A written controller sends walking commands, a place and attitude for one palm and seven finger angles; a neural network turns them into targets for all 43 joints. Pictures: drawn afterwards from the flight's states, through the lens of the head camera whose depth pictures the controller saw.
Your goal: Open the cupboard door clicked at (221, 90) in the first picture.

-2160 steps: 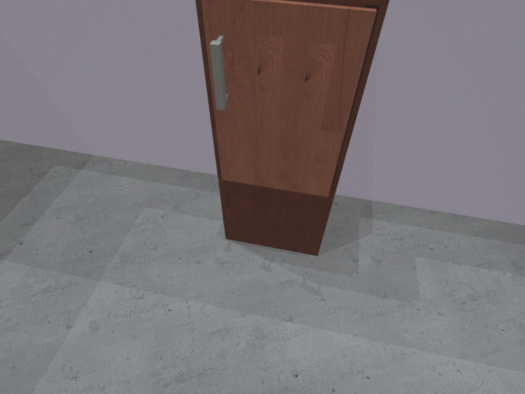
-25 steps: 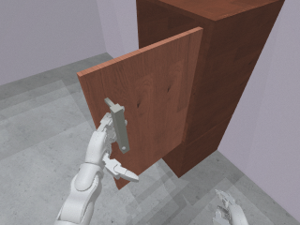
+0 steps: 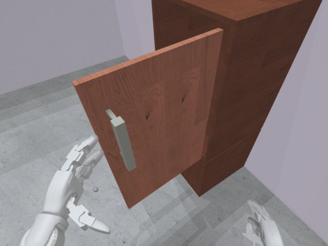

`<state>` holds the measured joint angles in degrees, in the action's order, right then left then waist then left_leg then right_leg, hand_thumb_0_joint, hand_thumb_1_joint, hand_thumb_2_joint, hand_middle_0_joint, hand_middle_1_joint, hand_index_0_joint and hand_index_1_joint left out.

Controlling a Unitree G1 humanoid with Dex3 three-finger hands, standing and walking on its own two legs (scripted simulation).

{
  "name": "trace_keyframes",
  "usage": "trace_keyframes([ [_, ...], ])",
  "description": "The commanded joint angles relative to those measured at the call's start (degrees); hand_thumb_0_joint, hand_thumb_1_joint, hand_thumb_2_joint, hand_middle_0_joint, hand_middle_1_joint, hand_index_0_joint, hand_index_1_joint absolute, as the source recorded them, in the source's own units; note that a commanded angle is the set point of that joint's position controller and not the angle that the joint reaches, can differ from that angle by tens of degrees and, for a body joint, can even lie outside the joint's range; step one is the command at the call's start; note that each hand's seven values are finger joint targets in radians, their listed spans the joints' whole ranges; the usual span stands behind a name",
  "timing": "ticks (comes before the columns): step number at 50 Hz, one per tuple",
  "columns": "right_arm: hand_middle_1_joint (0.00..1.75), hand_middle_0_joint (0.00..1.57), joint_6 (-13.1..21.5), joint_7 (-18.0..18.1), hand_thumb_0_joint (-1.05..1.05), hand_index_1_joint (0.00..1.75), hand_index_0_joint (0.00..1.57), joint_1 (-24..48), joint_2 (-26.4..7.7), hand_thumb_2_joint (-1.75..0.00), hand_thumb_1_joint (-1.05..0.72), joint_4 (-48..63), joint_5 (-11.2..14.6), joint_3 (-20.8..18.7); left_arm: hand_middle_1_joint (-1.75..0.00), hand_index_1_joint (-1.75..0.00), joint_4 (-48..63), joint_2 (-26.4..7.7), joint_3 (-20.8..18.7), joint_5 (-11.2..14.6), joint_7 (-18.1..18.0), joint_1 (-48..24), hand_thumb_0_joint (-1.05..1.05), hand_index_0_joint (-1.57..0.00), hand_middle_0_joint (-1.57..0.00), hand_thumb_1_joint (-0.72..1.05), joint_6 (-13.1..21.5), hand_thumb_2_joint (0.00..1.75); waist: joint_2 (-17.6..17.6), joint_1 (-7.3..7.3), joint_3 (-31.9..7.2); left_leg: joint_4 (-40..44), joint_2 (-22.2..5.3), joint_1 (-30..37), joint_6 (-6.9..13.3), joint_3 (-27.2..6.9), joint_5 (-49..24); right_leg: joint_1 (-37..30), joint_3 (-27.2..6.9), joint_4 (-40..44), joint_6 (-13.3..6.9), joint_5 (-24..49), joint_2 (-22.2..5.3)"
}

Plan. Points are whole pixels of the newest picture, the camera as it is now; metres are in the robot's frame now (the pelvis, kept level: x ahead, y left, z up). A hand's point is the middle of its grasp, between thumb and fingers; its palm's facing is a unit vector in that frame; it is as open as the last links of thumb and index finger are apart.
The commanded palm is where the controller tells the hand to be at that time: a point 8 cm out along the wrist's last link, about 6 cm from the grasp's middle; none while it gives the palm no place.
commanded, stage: slide the hand sideways off the handle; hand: left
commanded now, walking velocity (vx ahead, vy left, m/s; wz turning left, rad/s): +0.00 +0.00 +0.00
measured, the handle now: (121, 141) +0.33 +0.13 +0.10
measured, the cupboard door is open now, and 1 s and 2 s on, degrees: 93 93 93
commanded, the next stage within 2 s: draw the hand back to the body in 0.22 s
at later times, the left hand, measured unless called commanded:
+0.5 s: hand (72, 196) +0.19 +0.19 +0.11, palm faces -0.08 -1.00 -0.06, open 16.3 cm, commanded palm +0.17 +0.25 +0.12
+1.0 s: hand (40, 187) +0.19 +0.25 +0.14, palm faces +0.24 -0.93 -0.28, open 15.1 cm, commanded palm +0.15 +0.29 +0.16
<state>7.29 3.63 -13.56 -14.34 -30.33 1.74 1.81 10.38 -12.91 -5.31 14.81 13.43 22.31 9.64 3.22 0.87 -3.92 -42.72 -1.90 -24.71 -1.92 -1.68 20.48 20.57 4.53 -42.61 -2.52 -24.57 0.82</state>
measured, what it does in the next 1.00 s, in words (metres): stands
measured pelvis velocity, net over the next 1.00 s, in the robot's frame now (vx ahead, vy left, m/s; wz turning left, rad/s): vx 0.00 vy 0.04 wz -0.01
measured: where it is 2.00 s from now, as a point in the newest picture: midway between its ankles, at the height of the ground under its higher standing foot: outside the picture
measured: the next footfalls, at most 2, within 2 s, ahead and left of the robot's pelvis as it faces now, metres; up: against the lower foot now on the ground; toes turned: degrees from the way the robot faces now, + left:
none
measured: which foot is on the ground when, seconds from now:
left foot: down 0.00-1.00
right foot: down 0.00-1.00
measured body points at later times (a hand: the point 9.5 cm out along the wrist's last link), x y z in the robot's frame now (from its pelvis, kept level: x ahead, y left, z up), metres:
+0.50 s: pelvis -0.01 +0.02 +0.00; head -0.02 +0.01 +0.45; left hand +0.19 +0.25 +0.11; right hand +0.17 -0.20 -0.06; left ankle +0.02 +0.14 -0.71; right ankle -0.02 -0.09 -0.71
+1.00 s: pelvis +0.00 +0.04 +0.02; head -0.02 +0.03 +0.47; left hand +0.18 +0.29 +0.16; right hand +0.19 -0.18 -0.04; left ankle +0.02 +0.14 -0.71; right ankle -0.02 -0.09 -0.71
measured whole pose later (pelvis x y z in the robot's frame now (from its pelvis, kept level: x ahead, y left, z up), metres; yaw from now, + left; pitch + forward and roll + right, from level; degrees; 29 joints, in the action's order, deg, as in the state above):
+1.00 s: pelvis +0.00 +0.04 +0.02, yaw -1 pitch -2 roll -1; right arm 11.1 6.0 -12.1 -12.8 -33.9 0.7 3.7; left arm 23.0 -16.9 -10.2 5.7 -2.3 28.2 2.3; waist 2.5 2.8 -0.6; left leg -33.5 -0.6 -14.9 0.6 0.0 16.5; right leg 9.7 2.9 -30.3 0.1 -18.3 -0.2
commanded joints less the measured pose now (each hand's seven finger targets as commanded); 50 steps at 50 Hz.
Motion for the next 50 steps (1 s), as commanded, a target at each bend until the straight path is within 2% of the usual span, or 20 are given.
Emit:
trace_keyframes([
  [1,0.3,0.2,4.7,0.6,0.0,0.3,0.2,5.1,-5.2,-0.9,-0.9,9.7,0.0,-2.2,-0.3,-0.3,12.7,-7.8,-7.1,2.7,2.3,-4.0,0.0,-0.15,-0.15,-0.5,4.3,0.3,-5.5,-0.12,-7.2,2.5,3.2,3.8,3.2,1.0,-11.6,-2.1,-5.7,8.5,3.7,25.8,-1.7],
  [7,0.3,0.2,5.7,1.0,0.0,0.3,0.2,5.4,-5.4,-0.9,-0.9,9.2,0.4,-2.4,-0.3,-0.3,12.0,-9.3,-9.9,4.3,4.7,-2.4,0.0,-0.15,-0.15,-0.5,4.9,0.3,-4.1,0.14,-5.4,2.3,3.1,2.8,3.1,0.8,-10.8,-0.7,-5.6,8.6,3.5,22.7,-1.5],
  [9,0.3,0.2,6.4,1.1,0.0,0.3,0.2,5.6,-5.5,-0.9,-0.9,9.3,0.5,-2.4,-0.3,-0.3,12.7,-8.7,-9.0,4.7,5.4,-2.8,0.0,-0.15,-0.15,-0.5,5.1,0.3,-2.3,0.03,-5.2,2.6,3.1,3.4,3.2,0.6,-10.6,0.4,-4.9,8.5,3.1,20.6,-1.1],
  [11,0.3,0.2,7.1,1.2,0.0,0.3,0.2,5.6,-5.6,-0.9,-0.9,9.2,0.6,-2.3,-0.3,-0.3,12.9,-7.5,-7.2,4.8,5.5,-3.4,0.0,-0.15,-0.15,-0.5,5.1,0.3,-3.1,-0.51,-4.6,2.5,3.0,3.3,3.3,0.4,-9.5,1.4,-4.8,8.9,3.1,18.1,-1.0],
  [12,0.3,0.2,7.4,1.3,0.0,0.3,0.2,5.5,-5.7,-0.9,-0.9,8.9,0.6,-2.4,-0.3,-0.3,12.9,-8.4,-7.8,4.8,5.4,-4.1,0.0,-0.15,-0.15,-0.5,5.2,0.3,-3.8,-0.53,-4.5,2.6,2.9,3.4,3.4,0.1,-9.0,1.8,-4.5,9.0,2.9,16.8,-0.8],
  [14,0.3,0.2,8.0,1.5,0.0,0.3,0.2,5.5,-5.8,-0.9,-0.9,8.8,0.6,-2.3,-0.3,-0.3,12.9,-7.9,-6.9,4.3,5.2,-4.9,0.0,-0.15,-0.15,-0.5,5.0,0.3,-1.9,-0.63,-4.0,2.9,2.9,3.6,3.3,0.1,-8.0,3.0,-4.1,9.0,2.6,14.2,-0.6],
  [16,0.3,0.2,8.4,1.4,0.0,0.3,0.2,5.8,-5.9,-0.9,-0.9,8.5,0.6,-2.3,-0.3,-0.3,12.7,-8.4,-7.2,4.0,4.5,-5.5,0.0,-0.15,-0.15,-0.5,4.9,0.3,-3.2,-0.47,-4.2,3.2,2.7,3.2,3.3,-0.2,-6.9,2.9,-4.1,9.1,2.5,11.8,-0.5],
  [17,0.3,0.2,8.4,1.5,0.0,0.3,0.2,5.8,-5.8,-0.9,-0.9,8.4,0.7,-2.4,-0.3,-0.3,12.9,-9.7,-9.0,3.9,4.1,-4.5,0.0,-0.15,-0.15,-0.5,4.8,0.3,-2.2,0.25,-5.0,3.6,2.6,3.8,3.3,-0.2,-7.3,2.4,-3.7,8.9,2.3,12.0,-0.4],
  [19,0.3,0.2,8.7,1.4,0.0,0.3,0.2,6.1,-5.4,-0.9,-0.9,8.9,0.8,-2.1,-0.3,-0.3,15.9,-9.4,-8.4,3.4,3.5,-4.4,0.0,-0.15,-0.15,-0.5,4.3,0.3,0.9,0.69,-6.1,4.7,2.6,5.3,3.2,-0.3,-7.7,2.0,-2.4,8.2,1.9,12.4,-0.1],
  [25,0.3,0.2,9.0,1.4,0.0,0.3,0.2,6.8,-5.4,-0.9,-0.9,8.7,0.9,-1.4,-0.3,-0.3,16.5,-8.6,-7.4,2.6,1.7,-4.7,0.0,-0.15,-0.15,-0.5,0.9,0.3,0.0,0.48,-3.4,7.3,2.1,5.6,3.1,-1.2,-4.8,2.0,-0.8,9.2,1.8,8.8,0.5],
  [28,0.3,0.2,9.1,1.5,0.0,0.3,0.2,6.7,-5.4,-0.9,-0.9,8.7,1.0,-1.4,-0.3,-0.3,16.8,-9.5,-9.1,2.9,1.7,-3.4,0.0,-0.15,-0.15,-0.5,-1.0,0.3,-0.6,1.05,-3.6,8.2,2.0,6.4,3.1,-1.1,-5.1,1.1,-0.5,9.9,1.9,9.3,0.6],
  [31,0.3,0.2,9.4,1.5,0.0,0.3,0.2,7.3,-5.5,-0.9,-0.9,8.8,1.1,-1.0,-0.3,-0.3,18.8,-8.9,-8.1,2.8,1.8,-4.5,0.0,-0.15,-0.15,-0.5,-2.4,0.3,0.3,0.75,-2.9,9.0,2.0,7.2,3.1,-1.3,-5.1,0.9,-0.3,10.5,1.9,9.2,0.6],
  [36,0.3,0.2,10.0,1.6,0.0,0.3,0.2,7.4,-5.6,-0.9,-0.9,8.2,1.1,-0.9,-0.3,-0.3,20.3,-10.7,-11.1,3.6,2.4,-3.8,0.0,-0.15,-0.15,-0.5,-3.7,0.3,0.0,1.31,-3.7,10.0,2.0,8.7,3.0,-1.4,-7.3,-1.2,0.0,11.4,1.8,11.5,0.7],
  [41,0.3,0.2,10.6,1.7,0.0,0.3,0.2,7.6,-6.0,-0.9,-0.9,7.6,1.2,-0.8,-0.3,-0.3,21.2,-11.3,-12.0,4.4,3.9,-4.5,0.0,-0.16,-0.16,-0.32,-4.9,0.37,0.8,1.2,-3.0,10.9,2.0,10.2,3.0,-1.4,-8.7,-2.2,0.2,12.5,1.8,13.0,0.8],
  [42,0.3,0.2,9.6,2.7,0.0,0.3,0.2,9.2,-4.8,-0.9,-0.9,7.4,-0.1,-0.6,-0.3,-0.3,27.5,-17.5,-13.6,-4.7,-6.6,-6.7,0.0,-0.16,-0.16,-0.29,-3.3,0.39,1.4,3.42,0.3,13.5,1.7,10.0,2.8,-0.8,-6.1,-3.1,-2.8,16.7,1.3,10.2,0.2],
  [43,0.3,0.2,9.3,3.1,0.0,0.3,0.2,8.3,-4.1,-0.9,-0.9,6.9,-0.8,-0.4,-0.3,-0.3,24.4,-11.3,-10.3,-5.7,-10.9,-1.4,0.0,-0.16,-0.16,-0.26,-3.9,0.4,0.1,2.01,2.7,14.3,1.7,10.8,2.6,-0.5,-4.6,-2.3,-2.4,18.0,1.3,8.5,-0.3],
  [44,0.3,0.2,8.4,2.9,0.0,0.3,0.2,7.9,-4.0,-0.9,-0.9,6.2,-0.9,-0.2,-0.3,-0.3,22.9,-9.4,-8.4,-7.2,-13.5,0.6,0.0,-0.16,-0.16,-0.22,-4.4,0.42,-0.2,1.76,4.3,15.1,1.4,11.1,2.6,-0.5,-4.0,-2.7,-2.1,18.7,1.4,7.7,-0.5],
  [45,0.3,0.2,7.9,2.8,0.0,0.3,0.2,8.2,-4.4,-0.9,-0.9,5.8,-1.0,-0.5,-0.3,-0.3,23.8,-10.1,-8.5,-8.4,-15.4,0.4,0.0,-0.16,-0.16,-0.18,-4.3,0.43,-2.0,1.79,3.4,15.7,1.3,11.9,2.7,-0.3,-4.7,-4.3,-2.2,19.7,1.4,8.1,-0.5],
  [48,0.3,0.2,6.5,2.7,0.0,0.3,0.2,8.4,-4.3,-0.9,-0.9,5.2,-1.5,-0.7,-0.3,-0.3,25.2,-11.4,-9.5,-10.6,-18.7,0.1,0.0,-0.16,-0.16,-0.08,-3.4,0.48,1.2,1.79,2.1,17.6,1.2,14.8,2.7,0.5,-6.6,-6.9,-2.4,20.6,1.4,9.5,-0.9],
  [50,0.3,0.2,6.2,2.6,0.0,0.3,0.2,8.7,-4.6,-0.9,-0.9,4.4,-1.9,-0.8,-0.3,-0.3,25.5,-12.8,-10.2,-11.7,-20.0,-0.8,0.0,-0.17,-0.17,-0.01,-2.9,0.51,1.7,1.91,1.5,18.7,1.2,16.3,2.7,0.7,-8.3,-8.6,-2.4,21.5,1.3,11.0,-0.9],
])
